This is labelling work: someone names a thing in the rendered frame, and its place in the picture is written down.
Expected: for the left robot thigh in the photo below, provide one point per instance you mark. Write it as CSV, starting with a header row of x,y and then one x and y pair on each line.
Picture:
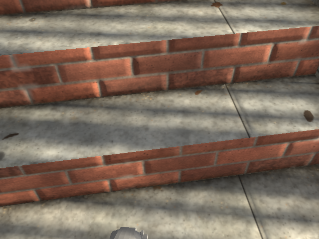
x,y
129,233

